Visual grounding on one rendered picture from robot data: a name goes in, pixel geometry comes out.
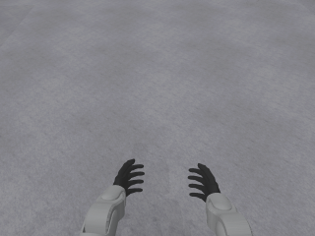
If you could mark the robot right hand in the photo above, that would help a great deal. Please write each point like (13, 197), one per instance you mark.
(208, 180)

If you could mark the right robot forearm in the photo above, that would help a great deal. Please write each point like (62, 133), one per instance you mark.
(223, 217)

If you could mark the left robot forearm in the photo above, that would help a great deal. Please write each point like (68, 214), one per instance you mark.
(103, 216)

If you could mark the robot left hand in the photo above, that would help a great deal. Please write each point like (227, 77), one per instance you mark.
(123, 177)

